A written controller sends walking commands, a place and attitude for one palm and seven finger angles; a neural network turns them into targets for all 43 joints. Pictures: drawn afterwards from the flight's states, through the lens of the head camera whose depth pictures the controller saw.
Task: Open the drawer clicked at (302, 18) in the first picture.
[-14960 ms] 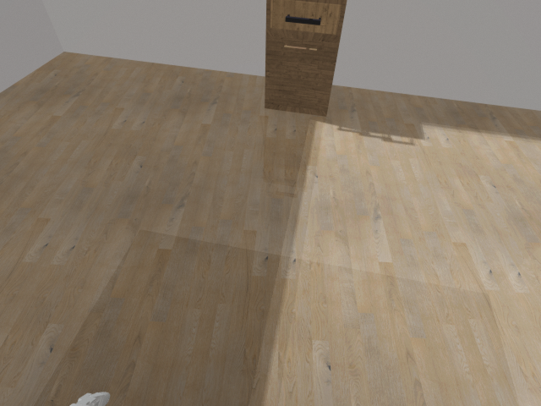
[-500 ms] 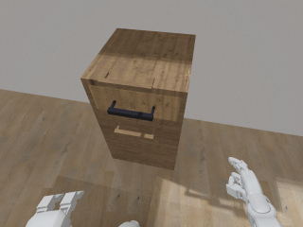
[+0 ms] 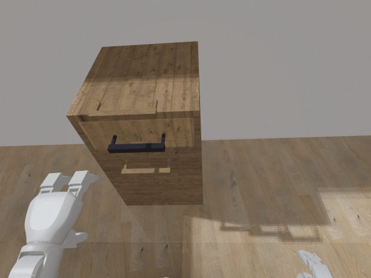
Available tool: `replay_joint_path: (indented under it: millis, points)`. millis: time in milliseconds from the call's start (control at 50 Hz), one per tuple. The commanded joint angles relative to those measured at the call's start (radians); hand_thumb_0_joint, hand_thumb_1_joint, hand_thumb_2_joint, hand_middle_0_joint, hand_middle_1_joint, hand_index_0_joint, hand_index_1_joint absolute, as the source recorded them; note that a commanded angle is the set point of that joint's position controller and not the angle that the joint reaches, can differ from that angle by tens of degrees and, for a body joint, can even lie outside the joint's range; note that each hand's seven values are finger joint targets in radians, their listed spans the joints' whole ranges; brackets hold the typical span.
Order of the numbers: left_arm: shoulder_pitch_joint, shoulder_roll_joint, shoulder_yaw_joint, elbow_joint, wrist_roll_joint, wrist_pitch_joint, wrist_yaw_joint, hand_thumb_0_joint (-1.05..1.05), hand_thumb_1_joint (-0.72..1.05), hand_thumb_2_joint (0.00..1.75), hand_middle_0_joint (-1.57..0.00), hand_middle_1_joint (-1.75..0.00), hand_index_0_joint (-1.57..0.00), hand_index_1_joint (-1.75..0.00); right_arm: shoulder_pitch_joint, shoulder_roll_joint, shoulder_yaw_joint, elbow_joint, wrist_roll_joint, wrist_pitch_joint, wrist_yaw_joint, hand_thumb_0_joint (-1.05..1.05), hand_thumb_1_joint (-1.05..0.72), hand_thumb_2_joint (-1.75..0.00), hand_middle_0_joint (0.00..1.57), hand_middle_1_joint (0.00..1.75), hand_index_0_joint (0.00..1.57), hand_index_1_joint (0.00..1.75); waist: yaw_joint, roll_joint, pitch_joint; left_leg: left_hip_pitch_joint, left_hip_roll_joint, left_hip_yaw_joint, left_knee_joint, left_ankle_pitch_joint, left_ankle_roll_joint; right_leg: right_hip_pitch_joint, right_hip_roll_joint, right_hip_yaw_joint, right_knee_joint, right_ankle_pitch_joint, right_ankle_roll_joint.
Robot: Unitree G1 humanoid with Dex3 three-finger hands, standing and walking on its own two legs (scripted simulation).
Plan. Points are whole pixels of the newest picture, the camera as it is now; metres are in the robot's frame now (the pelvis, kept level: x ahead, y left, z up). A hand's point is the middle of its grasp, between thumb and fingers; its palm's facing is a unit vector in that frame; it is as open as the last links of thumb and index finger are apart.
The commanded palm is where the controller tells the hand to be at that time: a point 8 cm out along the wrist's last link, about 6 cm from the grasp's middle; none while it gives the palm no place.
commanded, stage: raise the hand with hooked fingers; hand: left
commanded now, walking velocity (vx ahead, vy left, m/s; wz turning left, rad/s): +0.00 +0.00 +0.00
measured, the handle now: (137, 142) +0.55 +0.23 -0.12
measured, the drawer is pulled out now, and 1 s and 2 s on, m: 0.00 0.00 0.00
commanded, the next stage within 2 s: move the hooked fingers above the handle in 0.88 s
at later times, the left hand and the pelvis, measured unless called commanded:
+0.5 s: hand (30, 170) +0.29 +0.33 +0.11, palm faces +0.13 -0.09 -0.99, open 13.8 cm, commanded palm +0.26 +0.32 +0.17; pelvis -0.02 +0.08 +0.03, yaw +1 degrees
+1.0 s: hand (19, 181) +0.27 +0.35 +0.11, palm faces +0.11 -0.12 -0.99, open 13.8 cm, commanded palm +0.25 +0.34 +0.16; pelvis -0.03 +0.09 +0.03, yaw +1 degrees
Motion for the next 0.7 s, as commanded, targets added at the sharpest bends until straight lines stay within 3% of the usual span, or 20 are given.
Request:
replay_joint_path:
  millis: [0,40,120,180,220,260,300,420,440,500,560,620,680]
  points:
    - [-0.147,0.125,0.120,-0.100,-0.026,0.076,0.073,0.00,-0.31,0.38,-0.29,-1.08,-0.29,-1.08,-0.175,-0.046,-0.030,-0.185,0.024,-0.066,0.020,0.00,-0.90,-0.90,0.20,0.30,0.20,0.30,0.015,-0.116,-0.204,0.100,-0.032,0.047,-0.054,0.179,0.045,0.151,-0.113,0.113,-0.193,0.566,0.078]
    - [-0.172,0.094,0.042,-0.075,-0.032,0.154,0.035,0.00,-0.36,0.36,-0.29,-1.11,-0.29,-1.11,-0.185,-0.050,-0.032,-0.200,0.048,-0.063,0.019,0.00,-0.90,-0.90,0.20,0.30,0.20,0.30,0.024,-0.121,-0.165,0.122,-0.029,0.062,-0.094,0.182,0.048,0.171,-0.105,0.093,-0.219,0.511,0.072]
    - [-0.363,0.130,-0.038,-0.104,-0.017,0.249,-0.070,0.00,-0.45,0.32,-0.30,-1.17,-0.30,-1.17,-0.217,-0.054,-0.010,-0.213,0.067,-0.050,-0.001,0.00,-0.90,-0.90,0.20,0.30,0.20,0.30,0.017,-0.108,-0.127,0.232,-0.010,0.070,-0.169,0.199,0.060,0.162,-0.093,0.042,-0.286,0.348,0.066]
    - [-0.482,0.167,-0.035,-0.117,0.012,0.239,-0.118,0.00,-0.50,0.30,-0.30,-1.20,-0.30,-1.20,-0.207,-0.042,0.004,-0.207,0.059,-0.048,-0.016,0.00,-0.90,-0.90,0.20,0.30,0.20,0.30,0.019,-0.063,-0.116,0.318,0.003,0.060,-0.207,0.214,0.062,0.150,-0.083,-0.001,-0.303,0.285,0.055]
    - [-0.572,0.227,0.018,-0.123,0.033,0.215,-0.130,0.00,-0.50,0.30,-0.30,-1.20,-0.30,-1.20,-0.207,-0.039,0.012,-0.201,0.050,-0.044,-0.021,0.00,-0.90,-0.90,0.20,0.30,0.20,0.30,0.030,-0.019,-0.124,0.362,0.011,0.047,-0.230,0.223,0.056,0.146,-0.072,-0.017,-0.310,0.253,0.045]
    - [-0.625,0.212,0.015,-0.095,0.041,0.199,-0.130,0.00,-0.50,0.30,-0.30,-1.20,-0.30,-1.20,-0.205,-0.026,0.018,-0.196,0.052,-0.042,-0.021,0.00,-0.90,-0.90,0.20,0.30,0.20,0.30,0.033,0.044,-0.123,0.403,0.015,0.029,-0.248,0.235,0.047,0.139,-0.063,-0.041,-0.303,0.232,0.032]
    - [-0.668,0.198,0.011,-0.054,0.035,0.199,-0.138,0.00,-0.50,0.30,-0.30,-1.20,-0.30,-1.20,-0.198,-0.023,0.021,-0.188,0.055,-0.038,-0.016,0.00,-0.90,-0.90,0.20,0.30,0.20,0.30,0.031,0.062,-0.103,0.418,0.021,0.012,-0.272,0.235,0.035,0.139,-0.053,-0.059,-0.308,0.220,0.026]
    - [-0.773,0.154,-0.057,0.082,0.007,0.266,-0.235,0.00,-0.50,0.30,-0.30,-1.20,-0.30,-1.20,-0.184,-0.039,0.026,-0.187,0.070,-0.012,-0.010,0.00,-0.90,-0.90,0.20,0.30,0.20,0.30,0.012,-0.025,-0.081,0.433,0.042,-0.024,-0.340,0.192,0.023,0.165,-0.048,-0.076,-0.344,0.208,0.027]
    - [-0.820,0.138,-0.092,0.075,0.006,0.269,-0.261,0.00,-0.50,0.30,-0.30,-1.20,-0.30,-1.20,-0.182,-0.041,0.031,-0.190,0.074,-0.010,-0.009,0.00,-0.90,-0.90,0.20,0.30,0.20,0.30,0.003,-0.017,-0.073,0.439,0.047,-0.034,-0.351,0.165,0.022,0.156,-0.052,-0.077,-0.345,0.198,0.028]
    - [-0.821,0.132,-0.110,0.076,0.006,0.251,-0.318,0.00,-0.50,0.30,-0.30,-1.20,-0.30,-1.20,-0.166,-0.045,0.028,-0.192,0.067,-0.011,-0.004,0.00,-0.90,-0.90,0.20,0.30,0.20,0.30,0.006,-0.004,-0.088,0.474,0.056,-0.056,-0.364,0.168,0.019,0.159,-0.056,-0.079,-0.350,0.202,0.025]
    - [-0.751,0.154,-0.077,0.024,-0.004,0.198,-0.352,0.00,-0.50,0.30,-0.30,-1.20,-0.30,-1.20,-0.154,-0.046,0.026,-0.202,0.059,-0.019,0.004,0.00,-0.90,-0.90,0.20,0.30,0.20,0.30,0.025,0.009,-0.138,0.514,0.061,-0.067,-0.353,0.254,0.021,0.184,-0.060,-0.073,-0.356,0.228,0.024]
    - [-0.740,0.213,-0.005,-0.054,-0.007,0.133,-0.332,0.00,-0.50,0.30,-0.30,-1.20,-0.30,-1.20,-0.147,-0.050,0.022,-0.203,0.049,-0.029,0.011,0.00,-0.90,-0.90,0.20,0.30,0.20,0.30,0.040,0.023,-0.132,0.508,0.066,-0.092,-0.362,0.266,0.009,0.181,-0.055,-0.077,-0.352,0.227,0.024]
    - [-0.755,0.242,0.046,-0.110,-0.005,0.082,-0.271,0.00,-0.50,0.30,-0.30,-1.20,-0.30,-1.20,-0.141,-0.051,0.015,-0.194,0.047,-0.043,0.012,0.00,-0.90,-0.90,0.20,0.30,0.20,0.30,0.052,0.054,-0.153,0.530,0.067,-0.117,-0.361,0.284,-0.005,0.160,-0.051,-0.074,-0.345,0.232,0.022]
